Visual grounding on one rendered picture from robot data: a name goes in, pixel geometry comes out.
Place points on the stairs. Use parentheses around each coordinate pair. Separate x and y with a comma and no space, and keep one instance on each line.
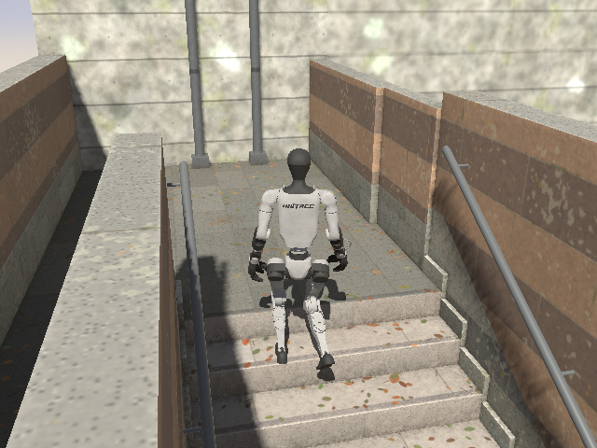
(396,382)

